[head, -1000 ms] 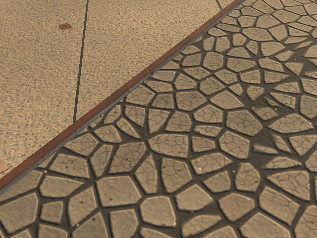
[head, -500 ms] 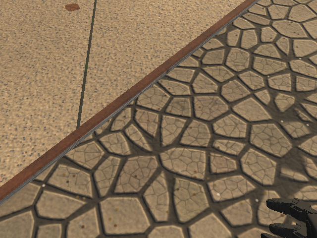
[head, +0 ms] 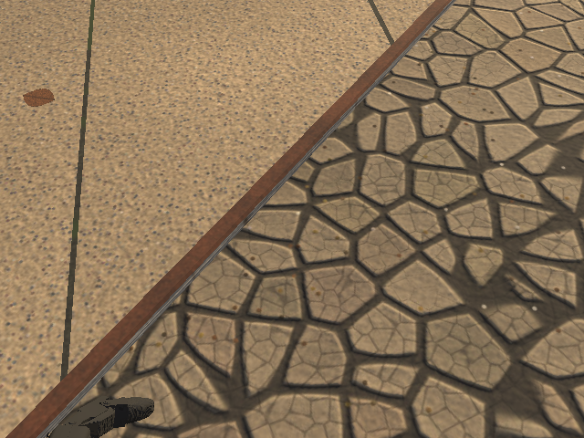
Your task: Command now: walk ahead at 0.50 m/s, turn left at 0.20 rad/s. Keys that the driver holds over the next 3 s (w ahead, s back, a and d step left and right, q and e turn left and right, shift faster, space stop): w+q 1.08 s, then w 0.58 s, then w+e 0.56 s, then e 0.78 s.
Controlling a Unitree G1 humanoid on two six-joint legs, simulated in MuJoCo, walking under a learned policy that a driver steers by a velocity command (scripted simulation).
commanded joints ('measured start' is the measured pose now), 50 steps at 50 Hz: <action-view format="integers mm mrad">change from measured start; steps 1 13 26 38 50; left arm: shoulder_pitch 419 166 218 53 150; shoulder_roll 338 143 229 116 204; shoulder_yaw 114 68 94 49 90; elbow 35 85 115 -21 -27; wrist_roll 24 25 -13 26 17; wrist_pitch -4 -28 52 -1 -42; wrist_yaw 22 36 67 44 26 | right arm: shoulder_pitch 78 -158 22 -130 -86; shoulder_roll -5 -37 -190 -155 -78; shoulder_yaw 21 -19 -101 -64 -41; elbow -98 -153 -190 -245 -231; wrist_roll -12 6 11 1 0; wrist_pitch -25 16 26 -23 9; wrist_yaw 1 2 34 -10 -22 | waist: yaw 186 83 -90 75 160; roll -188 -46 3 50 119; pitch -399 25 -172 -31 -158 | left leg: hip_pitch -603 -711 -78 -260 -246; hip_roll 8 163 -14 148 78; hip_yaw -4 -106 39 -281 -370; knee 749 575 186 -150 295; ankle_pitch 228 384 298 539 442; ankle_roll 17 -26 170 261 111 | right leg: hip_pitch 917 344 378 -124 395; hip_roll -358 -205 -187 -50 -31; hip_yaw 514 -48 -239 59 117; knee -1 -365 383 376 -42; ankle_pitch -130 96 541 -89 -27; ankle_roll -227 -122 15 132 4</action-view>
